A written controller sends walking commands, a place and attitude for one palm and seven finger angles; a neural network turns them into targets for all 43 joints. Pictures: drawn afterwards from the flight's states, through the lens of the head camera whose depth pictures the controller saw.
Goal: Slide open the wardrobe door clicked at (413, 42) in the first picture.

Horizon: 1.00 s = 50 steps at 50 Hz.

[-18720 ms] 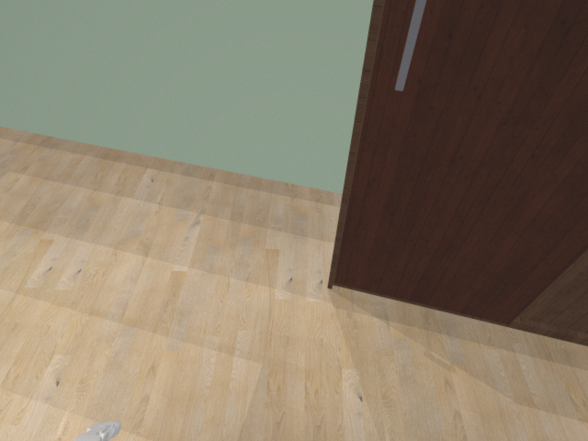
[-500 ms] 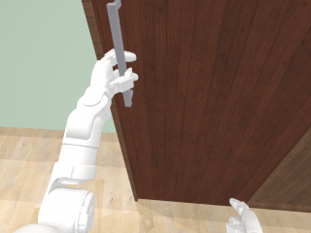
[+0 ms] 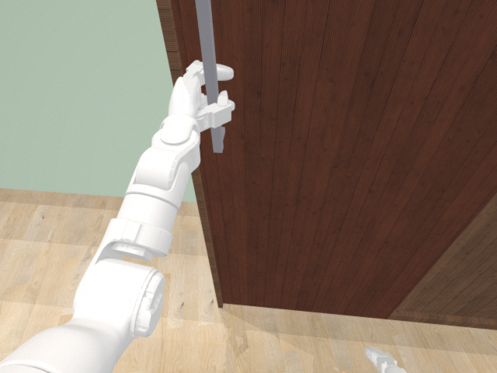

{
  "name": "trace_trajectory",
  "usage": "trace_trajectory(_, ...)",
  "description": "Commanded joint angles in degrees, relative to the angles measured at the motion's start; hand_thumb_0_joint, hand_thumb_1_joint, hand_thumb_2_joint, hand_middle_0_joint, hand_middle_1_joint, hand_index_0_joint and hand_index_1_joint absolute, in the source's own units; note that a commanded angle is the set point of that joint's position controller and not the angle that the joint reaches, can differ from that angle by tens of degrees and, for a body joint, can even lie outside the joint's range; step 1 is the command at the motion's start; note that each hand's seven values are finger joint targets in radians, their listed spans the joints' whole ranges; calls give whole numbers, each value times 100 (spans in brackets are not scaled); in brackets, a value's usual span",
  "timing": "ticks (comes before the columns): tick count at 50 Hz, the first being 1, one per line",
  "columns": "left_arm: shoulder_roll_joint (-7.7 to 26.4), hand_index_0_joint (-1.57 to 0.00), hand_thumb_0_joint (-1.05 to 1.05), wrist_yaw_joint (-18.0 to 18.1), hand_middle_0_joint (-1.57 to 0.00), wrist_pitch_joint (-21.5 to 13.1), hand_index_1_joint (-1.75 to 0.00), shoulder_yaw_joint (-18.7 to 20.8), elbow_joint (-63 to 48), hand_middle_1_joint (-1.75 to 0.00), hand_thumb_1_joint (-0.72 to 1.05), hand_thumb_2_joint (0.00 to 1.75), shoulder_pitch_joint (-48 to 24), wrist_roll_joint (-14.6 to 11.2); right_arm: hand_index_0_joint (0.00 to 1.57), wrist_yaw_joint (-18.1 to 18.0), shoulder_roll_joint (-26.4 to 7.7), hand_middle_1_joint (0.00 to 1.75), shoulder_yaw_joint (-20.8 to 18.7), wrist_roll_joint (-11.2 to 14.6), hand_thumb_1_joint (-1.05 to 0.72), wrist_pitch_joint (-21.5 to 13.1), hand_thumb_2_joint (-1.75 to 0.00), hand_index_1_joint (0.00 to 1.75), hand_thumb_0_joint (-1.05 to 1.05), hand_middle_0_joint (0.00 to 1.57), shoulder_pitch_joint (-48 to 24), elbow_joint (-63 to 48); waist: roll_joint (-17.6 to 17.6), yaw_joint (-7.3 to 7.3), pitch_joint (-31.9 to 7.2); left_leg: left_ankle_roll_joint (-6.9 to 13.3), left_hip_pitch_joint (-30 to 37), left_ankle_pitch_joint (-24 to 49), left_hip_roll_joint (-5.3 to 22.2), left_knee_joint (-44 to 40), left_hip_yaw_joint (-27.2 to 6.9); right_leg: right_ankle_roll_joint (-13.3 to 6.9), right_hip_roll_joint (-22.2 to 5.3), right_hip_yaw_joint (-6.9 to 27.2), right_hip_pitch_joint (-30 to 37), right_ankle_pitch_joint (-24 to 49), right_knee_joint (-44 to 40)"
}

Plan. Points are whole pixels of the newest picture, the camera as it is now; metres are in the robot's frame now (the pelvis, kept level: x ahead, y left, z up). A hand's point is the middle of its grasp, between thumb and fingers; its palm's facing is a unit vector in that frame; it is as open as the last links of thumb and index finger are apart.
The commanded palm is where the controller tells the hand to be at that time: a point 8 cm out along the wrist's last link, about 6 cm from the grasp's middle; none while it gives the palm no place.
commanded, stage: step sideways, sliding the door along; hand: left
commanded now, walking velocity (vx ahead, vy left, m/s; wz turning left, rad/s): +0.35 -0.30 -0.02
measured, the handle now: (214, 79) +0.49 +0.11 +0.25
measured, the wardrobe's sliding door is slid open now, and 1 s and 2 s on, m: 0.00 0.01 0.18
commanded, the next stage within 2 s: none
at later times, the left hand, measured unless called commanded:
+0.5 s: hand (233, 112) +0.45 +0.07 +0.22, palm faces +0.18 -0.98 -0.04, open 6.0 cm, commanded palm +0.42 +0.05 +0.23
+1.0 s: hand (241, 110) +0.46 +0.06 +0.21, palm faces +0.47 -0.88 -0.06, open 6.4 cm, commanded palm +0.43 +0.01 +0.21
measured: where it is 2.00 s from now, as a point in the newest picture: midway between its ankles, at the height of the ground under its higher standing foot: outside the picture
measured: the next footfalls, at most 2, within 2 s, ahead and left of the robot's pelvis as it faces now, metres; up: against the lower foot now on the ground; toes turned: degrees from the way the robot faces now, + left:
right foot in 0.34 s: +0.09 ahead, -0.17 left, +0.00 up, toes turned -4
right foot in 0.84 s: +0.22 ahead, -0.36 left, -0.01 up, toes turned +2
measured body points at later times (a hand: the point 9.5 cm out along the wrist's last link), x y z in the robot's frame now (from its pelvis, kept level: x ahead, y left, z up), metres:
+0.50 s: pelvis +0.03 -0.07 -0.02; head +0.09 -0.07 +0.43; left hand +0.43 +0.12 +0.22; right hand +0.21 -0.30 -0.13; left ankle +0.03 +0.05 -0.74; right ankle +0.05 -0.17 -0.74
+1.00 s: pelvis +0.12 -0.19 -0.02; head +0.22 -0.17 +0.41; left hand +0.43 +0.10 +0.21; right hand +0.40 -0.36 -0.12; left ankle +0.08 -0.07 -0.74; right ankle +0.18 -0.36 -0.73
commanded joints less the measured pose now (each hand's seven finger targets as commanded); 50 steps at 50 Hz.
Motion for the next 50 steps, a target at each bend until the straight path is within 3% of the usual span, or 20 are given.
trace_trajectory(1, 1487, -45, 0, -287, -45, -1926, -140, 332, -1139, -140, 90, 90, -2756, 299, 20, -216, -789, 30, -292, -88, -90, -249, -90, 30, 0, 20, -574, -743, -536, -341, -1436, 323, 774, 914, 519, -105, -372, 37, -33, 351, -320, 769, -215)
trace_trajectory(5, 599, -45, 0, -409, -45, -2568, -140, -462, -1827, -140, 90, 90, -3097, 122, 20, -389, -684, 30, -252, -64, -90, -323, -90, 30, 0, 20, -817, -1007, 683, -457, -1307, 882, 1221, -1454, 1721, -1073, -2219, -57, 343, 266, -1570, -780, 1686)
trace_trajectory(7, 787, -45, 0, -368, -45, -2642, -140, -396, -2061, -140, 90, 90, -3292, 138, 20, -381, -561, 30, -259, -78, -90, -322, -90, 30, 0, 20, -752, -969, 707, -479, -1216, 1306, 1908, -388, 2231, -1093, -2902, -134, 199, 667, -2546, -1340, 2699)
trace_trajectory(10, 971, -45, 0, -348, -45, -2776, -140, -233, -2481, -140, 90, 90, -3258, 104, 20, -327, -602, 30, -319, -60, -90, -314, -90, 30, 0, 20, -700, -924, 581, -393, -1472, 1292, 2485, 2007, 2244, -318, -2133, -154, -8, 866, -2432, -1409, 2161)
trace_trajectory(15, 280, -45, 0, -505, -45, -2860, -140, -894, -2850, -140, 90, 90, -3253, 182, 20, -280, -554, 30, -324, 92, -90, -390, -90, 30, 0, 20, -800, -1161, 658, -423, -1778, 589, 712, 1217, 1363, 631, -275, -132, 145, 165, 364, 337, 152)
trace_trajectory(18, 447, -45, 0, -447, -45, -2814, -140, -834, -3139, -140, 90, 90, -2957, 322, 20, -360, -342, 30, -294, 94, -90, -417, -90, 30, 0, 20, -1238, -1290, -1752, -128, -1433, 60, -1730, -1877, 23, 2922, 168, -1101, -1733, 2748, 1375, 900, -887)
trace_trajectory(20, 196, -45, 0, -492, -45, -2787, -140, -1035, -3233, -140, 90, 90, -2834, 319, 20, -310, -419, 30, -422, 83, -90, -468, -90, 30, 0, 20, -1101, -1027, -1238, -115, -1228, 40, -1553, -1833, 281, 3299, -169, -1372, -1709, 2361, 1127, 1601, -455)
trace_trajectory(22, -134, -45, 0, -513, -45, -3003, -140, -1369, -3808, -140, 90, 90, -3124, 381, 20, -239, -270, 30, -345, 18, -90, -525, -90, 30, 0, 20, -1010, -1000, -886, -338, -1377, 4, -701, -1118, 383, 1464, 192, -1011, -1282, 1161, 1097, 4149, 673)
trace_trajectory(24, -383, -45, 0, -533, -45, -3220, -140, -1653, -4101, -140, 90, 90, -3042, 310, 20, -198, -480, 30, -476, -11, -90, -497, -90, 30, 0, 20, -990, -1043, 445, -685, -1842, 324, 2154, 2548, 1448, -497, -716, -139, -473, 102, -1202, 2675, 2761)
trace_trajectory(25, -574, -45, 0, -594, -45, -3288, -140, -1830, -4262, -140, 90, 90, -2963, 236, 20, -70, -632, 30, -560, -9, -90, -405, -90, 30, 0, 20, -910, -1219, 1743, -519, -2153, 937, 3575, 5674, 2821, 76, -2518, 41, 66, 402, -3019, -1170, 3904)
trace_trajectory(27, -276, -45, 0, -690, -45, -3236, -140, -1346, -3901, -140, 90, 90, -3085, 218, 20, 252, -923, 30, -786, 100, -90, -290, -90, 30, 0, 20, -1288, -1330, 432, -331, -2119, 1322, 3121, 4475, 3432, 295, -2183, -220, -370, 1594, -3102, -1346, 4740)
trace_trajectory(39, 86, -45, 0, -750, -45, -3092, -140, -1298, -4989, -140, 90, 90, -1514, 344, 20, 191, -565, 30, -638, 104, -90, -640, -90, 30, 0, 20, -1114, -1720, 1887, -379, -1525, 113, 2072, 4053, 1717, 1150, 517, 221, 251, -204, -751, 680, 981)
trace_trajectory(41, 467, -45, 0, -714, -45, -3109, -140, -1100, -5279, -140, 90, 90, -1227, 472, 20, 186, -388, 30, -582, 179, -90, -729, -90, 30, 0, 20, -1140, -1732, 355, -249, -1688, 39, 950, 2756, 1071, 2283, 701, 76, -303, 260, 651, 4219, 145)
trace_trajectory(42, 869, -45, 0, -676, -45, -3080, -140, -862, -5347, -140, 90, 90, -1002, 540, 20, 107, -243, 30, -554, 131, -90, -744, -90, 30, 0, 20, -1277, -1703, -1246, -205, -1748, -44, -555, -423, 383, 3152, 712, -377, -1330, 1481, 1565, 7012, 471)
trace_trajectory(43, 1104, -45, 0, -670, -45, -2962, -140, -659, -5485, -140, 90, 90, -641, 573, 20, 51, -191, 30, -483, 31, -90, -824, -90, 30, 0, 20, -1409, -1628, -1692, -65, -1658, -116, -1076, -2551, 79, 3595, 165, -503, -1832, 1902, 1388, 8096, 421)
trace_trajectory(44, 1034, -45, 0, -611, -45, -2850, -140, -638, -5678, -140, 90, 90, -459, 581, 20, -18, -162, 30, -447, 31, -90, -855, -90, 30, 0, 20, -1339, -1498, -1214, -105, -1496, -220, -1010, -2450, 207, 3392, 143, -523, -1897, 1683, 1133, 8103, 514)
trace_trajectory(47, 632, -45, 0, -539, -45, -3088, -140, -916, -6736, -140, 90, 90, -571, 411, 20, -56, -298, 30, -478, 94, -90, -903, -90, 30, 0, 20, -1190, -1407, -2042, -395, -2068, -124, -391, -603, 484, 1079, 349, -421, -1303, 904, 1645, 7424, 1761)
trace_trajectory(48, 462, -45, 0, -517, -45, -3185, -140, -1031, -6820, -140, 90, 90, -449, 390, 20, -61, -390, 30, -526, 104, -90, -887, -90, 30, 0, 20, -1186, -1446, -1513, -474, -2333, 20, 1070, 2491, 955, 364, 306, -9, -911, 416, 604, 6100, 2280)
trace_trajectory(49, 232, -45, 0, -622, -45, -3358, -140, -1307, -6940, -140, 90, 90, -364, 354, 20, 29, -454, 30, -561, 23, -90, -989, -90, 30, 0, 20, -1537, -1690, 626, -438, -1889, 210, 2600, 5296, 1857, 33, -416, 484, -203, 177, -1768, 1432, 2696)
trace_trajectory(50, -133, -45, 0, -629, -45, -3371, -140, -1481, -6864, -140, 90, 90, -85, 386, 20, 185, -534, 30, -653, 83, -90, -870, -90, 30, 0, 20, -1197, -1769, 1258, -162, -2388, 691, 3234, 7397, 2598, 483, -973, 243, -171, 457, -2266, -1625, 3603)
